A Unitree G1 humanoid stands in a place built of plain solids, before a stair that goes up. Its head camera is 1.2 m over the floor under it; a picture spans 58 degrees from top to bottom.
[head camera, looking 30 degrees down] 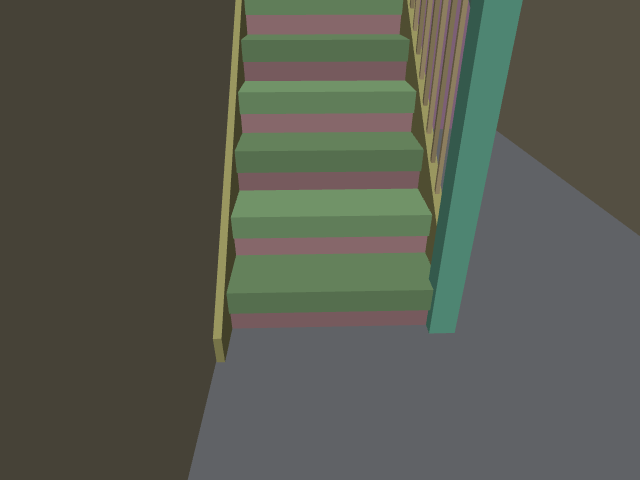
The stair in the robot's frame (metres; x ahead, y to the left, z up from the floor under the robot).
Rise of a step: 0.20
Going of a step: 0.25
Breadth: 0.83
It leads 2 degrees to the left of straight ahead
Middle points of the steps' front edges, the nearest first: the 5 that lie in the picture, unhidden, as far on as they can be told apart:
1.34 -0.04 0.20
1.59 -0.05 0.39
1.84 -0.04 0.59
2.09 -0.04 0.79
2.33 -0.03 0.99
